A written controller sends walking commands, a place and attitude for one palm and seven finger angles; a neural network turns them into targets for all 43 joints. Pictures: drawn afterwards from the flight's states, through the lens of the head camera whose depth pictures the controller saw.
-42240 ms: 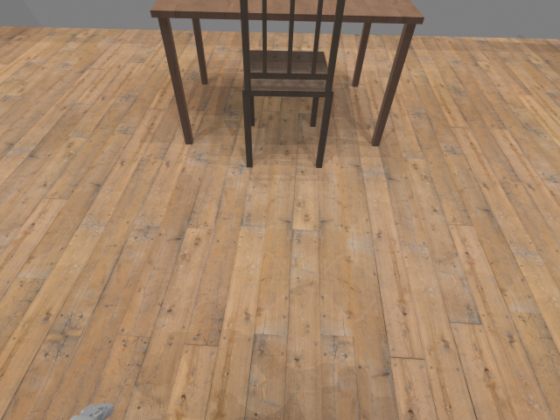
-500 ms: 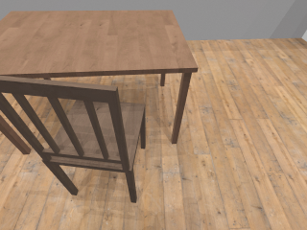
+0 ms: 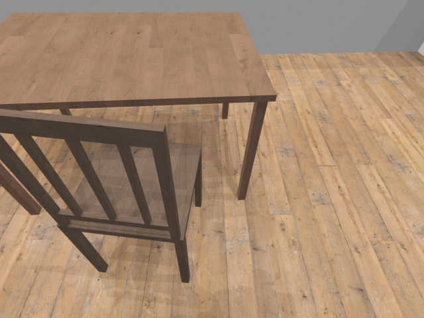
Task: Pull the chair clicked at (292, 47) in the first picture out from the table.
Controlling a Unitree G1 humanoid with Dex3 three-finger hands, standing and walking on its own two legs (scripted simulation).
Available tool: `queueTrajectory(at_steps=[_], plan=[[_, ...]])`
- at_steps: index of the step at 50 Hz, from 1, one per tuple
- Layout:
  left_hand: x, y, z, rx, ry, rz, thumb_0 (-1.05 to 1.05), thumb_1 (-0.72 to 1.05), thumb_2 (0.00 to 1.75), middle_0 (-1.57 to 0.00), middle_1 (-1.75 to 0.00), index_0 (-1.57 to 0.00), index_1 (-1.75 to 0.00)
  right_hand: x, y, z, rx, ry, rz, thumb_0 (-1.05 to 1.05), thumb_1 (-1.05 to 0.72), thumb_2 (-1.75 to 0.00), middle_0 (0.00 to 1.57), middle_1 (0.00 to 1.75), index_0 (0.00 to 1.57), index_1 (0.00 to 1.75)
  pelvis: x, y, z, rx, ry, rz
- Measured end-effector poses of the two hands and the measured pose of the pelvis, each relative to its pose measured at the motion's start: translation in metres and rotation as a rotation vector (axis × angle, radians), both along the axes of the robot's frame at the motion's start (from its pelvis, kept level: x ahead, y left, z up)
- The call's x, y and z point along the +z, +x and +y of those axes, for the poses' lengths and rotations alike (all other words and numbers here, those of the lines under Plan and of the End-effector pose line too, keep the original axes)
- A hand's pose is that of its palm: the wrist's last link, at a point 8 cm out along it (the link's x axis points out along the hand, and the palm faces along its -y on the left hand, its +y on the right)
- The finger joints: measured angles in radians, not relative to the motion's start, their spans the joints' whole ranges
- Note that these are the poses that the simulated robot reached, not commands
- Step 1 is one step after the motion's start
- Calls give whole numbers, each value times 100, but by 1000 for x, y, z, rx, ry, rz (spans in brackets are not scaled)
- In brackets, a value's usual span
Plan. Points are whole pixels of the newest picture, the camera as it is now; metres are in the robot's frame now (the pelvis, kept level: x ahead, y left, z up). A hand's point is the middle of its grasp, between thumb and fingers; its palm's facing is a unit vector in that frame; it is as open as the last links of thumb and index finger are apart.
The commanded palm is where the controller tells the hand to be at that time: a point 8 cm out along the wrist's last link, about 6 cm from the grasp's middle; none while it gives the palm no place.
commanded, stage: raise the hand toward the chair's back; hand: left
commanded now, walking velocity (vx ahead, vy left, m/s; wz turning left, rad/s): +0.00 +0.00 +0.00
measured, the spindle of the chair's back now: (96, 185) +0.42 +0.32 -0.06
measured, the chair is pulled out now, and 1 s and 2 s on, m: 0.17 0.17 0.17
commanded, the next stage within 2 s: none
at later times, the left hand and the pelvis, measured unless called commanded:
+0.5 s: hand out of the picture +0.12 +0.14 -0.08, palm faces +0.01 -1.00 +0.00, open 9.7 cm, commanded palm +0.11 +0.21 -0.06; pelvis -0.05 -0.03 -0.08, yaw +4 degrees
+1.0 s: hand (114, 313) +0.14 +0.18 -0.05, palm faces +0.03 -1.00 -0.08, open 14.1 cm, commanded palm +0.12 +0.23 -0.05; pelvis -0.07 -0.03 -0.09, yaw +5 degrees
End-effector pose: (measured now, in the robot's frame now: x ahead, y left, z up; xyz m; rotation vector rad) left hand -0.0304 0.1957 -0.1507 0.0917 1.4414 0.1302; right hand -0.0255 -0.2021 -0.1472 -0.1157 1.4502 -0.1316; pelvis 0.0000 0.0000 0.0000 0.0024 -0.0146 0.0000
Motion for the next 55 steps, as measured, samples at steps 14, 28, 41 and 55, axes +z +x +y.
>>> queueTrajectory(at_steps=[14,28,41,55], plan=[[141,196,12,-44,19,-1135,5,83,84,-18,-28,-18,-28,32,116,-63,118,-145,-677,3,-92,-90,20,30,20,30,-23,-26,-1,73,2,100],[75,103,24,-91,12,-1335,2,47,71,-16,-23,-17,-23,35,224,-56,365,-126,-978,1,-91,-90,19,30,20,30,-97,-61,-36,91,-21,245],[82,166,4,-252,-215,-1271,1,17,58,-13,-19,-13,-18,-41,131,-22,204,34,-733,2,-90,-90,20,30,21,30,-102,-77,-37,98,-44,267],[89,152,39,-223,-103,-1310,0,-16,44,-9,-13,-10,-13,-19,131,-65,205,-142,-719,2,-90,-90,20,30,20,30,-94,-65,-21,97,-54,284]])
